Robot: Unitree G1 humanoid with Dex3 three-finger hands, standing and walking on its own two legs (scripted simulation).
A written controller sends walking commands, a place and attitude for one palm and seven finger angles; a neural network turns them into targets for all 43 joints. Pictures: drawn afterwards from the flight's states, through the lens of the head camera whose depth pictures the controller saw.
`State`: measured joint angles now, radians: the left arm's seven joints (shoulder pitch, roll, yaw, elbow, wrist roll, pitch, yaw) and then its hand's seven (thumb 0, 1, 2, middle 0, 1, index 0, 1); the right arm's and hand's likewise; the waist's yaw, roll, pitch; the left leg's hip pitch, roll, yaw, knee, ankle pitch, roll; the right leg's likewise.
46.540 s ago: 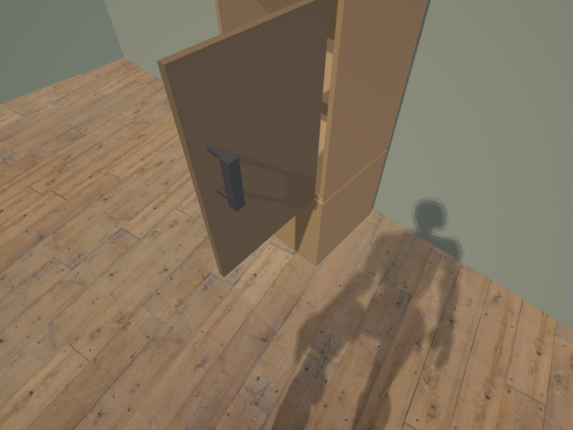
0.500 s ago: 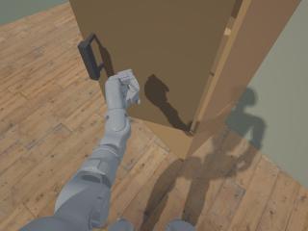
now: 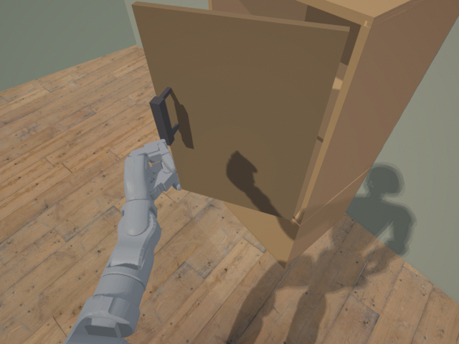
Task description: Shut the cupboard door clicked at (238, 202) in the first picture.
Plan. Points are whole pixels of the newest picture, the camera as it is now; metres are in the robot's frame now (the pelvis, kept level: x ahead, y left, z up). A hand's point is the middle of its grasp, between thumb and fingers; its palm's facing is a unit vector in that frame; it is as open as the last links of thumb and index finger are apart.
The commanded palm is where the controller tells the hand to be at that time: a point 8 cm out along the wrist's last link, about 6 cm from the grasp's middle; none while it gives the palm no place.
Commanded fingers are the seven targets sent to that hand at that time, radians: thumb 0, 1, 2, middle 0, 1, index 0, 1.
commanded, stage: draw the hand back to the body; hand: left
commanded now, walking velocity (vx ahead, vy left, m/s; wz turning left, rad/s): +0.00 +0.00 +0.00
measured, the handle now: (167, 116) +0.61 +0.16 +0.04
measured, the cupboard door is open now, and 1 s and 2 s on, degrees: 32 32 32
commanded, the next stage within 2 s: step back with the hand held close in 1.18 s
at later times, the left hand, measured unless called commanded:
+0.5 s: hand (67, 222) +0.26 +0.22 +0.15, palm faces +0.21 -0.94 -0.27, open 3.9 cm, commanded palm +0.22 +0.27 +0.17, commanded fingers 0.00 0.90 0.90 -0.58 -0.72 -0.58 -0.72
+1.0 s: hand out of the picture +0.19 +0.31 +0.19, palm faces +0.49 -0.78 -0.40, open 7.2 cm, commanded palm +0.14 +0.34 +0.21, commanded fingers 0.00 0.90 0.90 -0.20 -0.30 -0.20 -0.30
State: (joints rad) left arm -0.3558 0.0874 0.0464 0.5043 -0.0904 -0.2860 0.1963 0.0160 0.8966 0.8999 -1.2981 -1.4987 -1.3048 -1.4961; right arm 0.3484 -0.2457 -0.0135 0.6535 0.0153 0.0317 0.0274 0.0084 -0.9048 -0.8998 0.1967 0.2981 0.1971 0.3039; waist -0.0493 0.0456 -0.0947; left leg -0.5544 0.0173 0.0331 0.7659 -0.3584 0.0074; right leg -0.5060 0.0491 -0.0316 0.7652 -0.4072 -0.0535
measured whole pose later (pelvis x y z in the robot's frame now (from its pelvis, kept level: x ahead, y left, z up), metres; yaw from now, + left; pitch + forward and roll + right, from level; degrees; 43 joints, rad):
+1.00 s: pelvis +0.01 +0.03 +0.03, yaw +2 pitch -3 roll -1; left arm 0.46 0.34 0.34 -0.37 -0.08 -0.02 0.11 0.01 0.89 0.90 -0.25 -0.35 -0.25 -0.35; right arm 0.20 -0.25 0.02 0.64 0.03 -0.05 -0.06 0.01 -0.90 -0.90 0.20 0.30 0.20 0.30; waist 0.07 0.08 -0.01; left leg -0.14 -0.04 0.02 0.42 -0.23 0.05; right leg -0.06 0.00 -0.04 0.38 -0.26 0.00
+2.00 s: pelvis -0.05 +0.05 +0.02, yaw +1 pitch +1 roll -2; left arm 0.54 0.43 0.43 -0.48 -0.05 -0.18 0.14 0.01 0.89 0.90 -0.21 -0.30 -0.22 -0.30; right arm 0.21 -0.23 0.01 0.56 0.02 0.00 -0.08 0.01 -0.90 -0.90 0.20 0.30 0.20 0.30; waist 0.00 0.01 -0.03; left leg -0.41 -0.02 0.04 0.60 -0.22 0.08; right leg -0.33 0.01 -0.02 0.55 -0.24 0.02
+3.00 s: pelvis -0.16 +0.06 +0.01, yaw +3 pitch +4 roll -4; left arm 0.54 0.46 0.49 -0.57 -0.07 -0.26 0.15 0.01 0.89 0.90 -0.21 -0.30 -0.21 -0.30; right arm 0.17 -0.18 0.01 0.61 -0.01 -0.10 -0.04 0.01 -0.90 -0.90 0.20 0.30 0.20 0.30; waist 0.03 -0.02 -0.07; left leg -0.58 0.05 0.13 0.46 -0.01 0.04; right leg -0.17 0.06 0.02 0.47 -0.40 -0.04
